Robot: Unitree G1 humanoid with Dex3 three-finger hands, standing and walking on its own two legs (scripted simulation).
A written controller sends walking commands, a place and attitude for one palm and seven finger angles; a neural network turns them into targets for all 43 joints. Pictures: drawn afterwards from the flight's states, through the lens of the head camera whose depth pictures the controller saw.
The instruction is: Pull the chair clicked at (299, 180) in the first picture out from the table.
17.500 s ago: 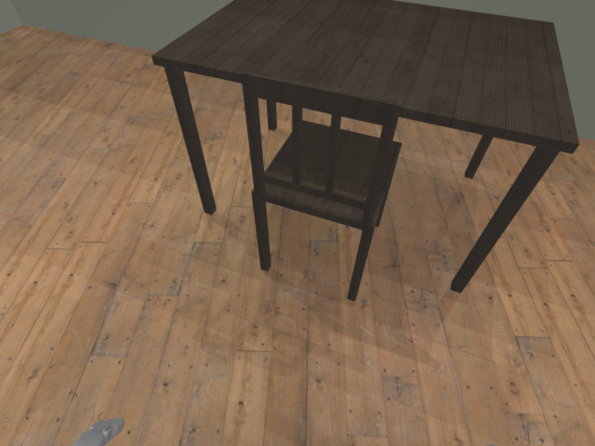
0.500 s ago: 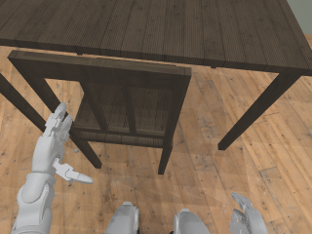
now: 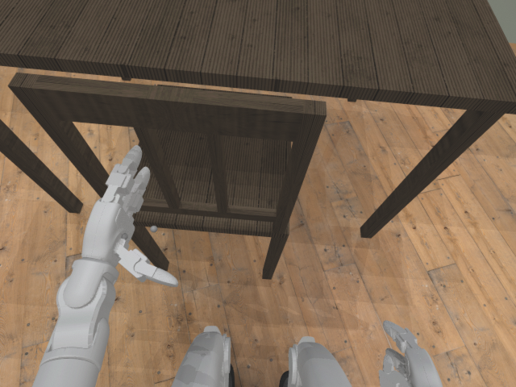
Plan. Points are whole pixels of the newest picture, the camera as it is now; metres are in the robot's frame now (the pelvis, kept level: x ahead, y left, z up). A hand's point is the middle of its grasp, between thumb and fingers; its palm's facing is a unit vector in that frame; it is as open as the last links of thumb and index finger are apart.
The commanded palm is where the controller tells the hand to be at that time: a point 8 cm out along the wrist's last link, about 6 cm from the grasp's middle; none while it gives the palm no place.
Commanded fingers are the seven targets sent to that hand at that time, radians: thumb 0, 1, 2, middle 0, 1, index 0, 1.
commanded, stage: push the fingers through the gap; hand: left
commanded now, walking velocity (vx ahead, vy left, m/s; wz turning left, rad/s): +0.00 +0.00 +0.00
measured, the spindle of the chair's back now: (161, 171) +0.45 +0.18 -0.01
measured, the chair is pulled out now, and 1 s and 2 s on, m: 0.00 0.00 0.00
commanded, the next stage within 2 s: hook a spindle and tug to test in 1.18 s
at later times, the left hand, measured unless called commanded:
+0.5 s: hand (163, 198) +0.39 +0.16 +0.01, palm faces -0.07 -1.00 -0.04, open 17.0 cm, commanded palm +0.38 +0.21 +0.02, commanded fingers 0.00 -0.50 0.30 -0.06 -0.08 -0.06 -0.08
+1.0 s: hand (169, 180) +0.42 +0.16 +0.01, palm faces -0.05 -1.00 -0.04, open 16.9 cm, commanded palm +0.40 +0.21 +0.02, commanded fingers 0.00 -0.50 0.30 -0.06 -0.08 -0.06 -0.08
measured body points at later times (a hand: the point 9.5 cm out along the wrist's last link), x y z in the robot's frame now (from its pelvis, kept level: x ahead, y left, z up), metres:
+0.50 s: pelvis +0.00 -0.01 +0.00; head +0.13 +0.02 +0.43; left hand +0.39 +0.22 +0.01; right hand +0.12 -0.27 -0.12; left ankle +0.03 +0.08 -0.63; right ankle +0.01 -0.13 -0.63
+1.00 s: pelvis +0.00 -0.02 +0.00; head +0.14 +0.00 +0.43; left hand +0.42 +0.21 +0.02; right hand +0.09 -0.28 -0.12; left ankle +0.03 +0.08 -0.63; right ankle +0.01 -0.13 -0.63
